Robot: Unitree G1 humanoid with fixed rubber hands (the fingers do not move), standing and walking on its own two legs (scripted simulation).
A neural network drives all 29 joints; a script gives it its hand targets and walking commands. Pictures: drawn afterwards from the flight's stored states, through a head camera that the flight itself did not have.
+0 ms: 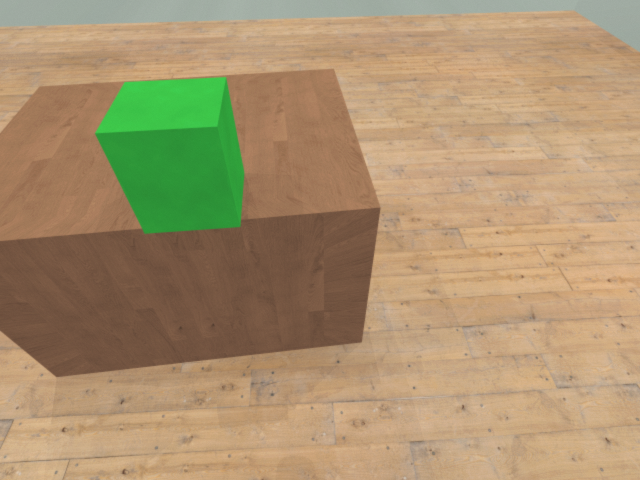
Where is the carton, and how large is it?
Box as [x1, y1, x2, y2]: [95, 77, 243, 233]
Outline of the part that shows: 225,77 124,82 95,132 145,233 239,226 243,184 243,168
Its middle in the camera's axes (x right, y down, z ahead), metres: -0.29 -0.18 +0.83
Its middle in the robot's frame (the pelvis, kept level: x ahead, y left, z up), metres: +0.75 +0.33 -0.01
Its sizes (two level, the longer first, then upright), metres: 0.210 0.200 0.250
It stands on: a pedestal, 0.65 m high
